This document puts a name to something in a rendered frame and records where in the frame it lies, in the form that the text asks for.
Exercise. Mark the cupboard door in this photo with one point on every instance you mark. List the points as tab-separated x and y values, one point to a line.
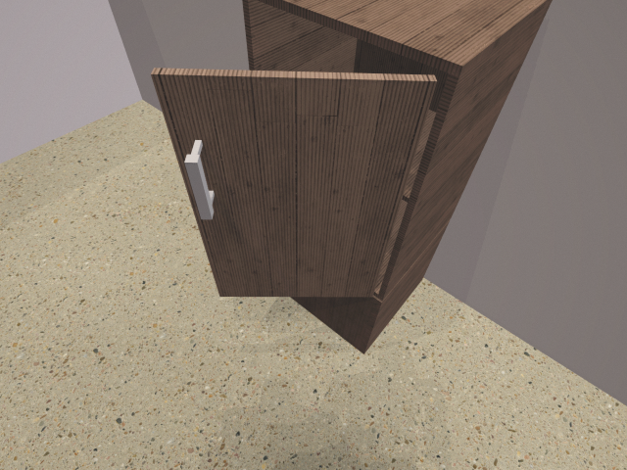
308	169

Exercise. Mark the handle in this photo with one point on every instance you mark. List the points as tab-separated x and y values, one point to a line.
203	197

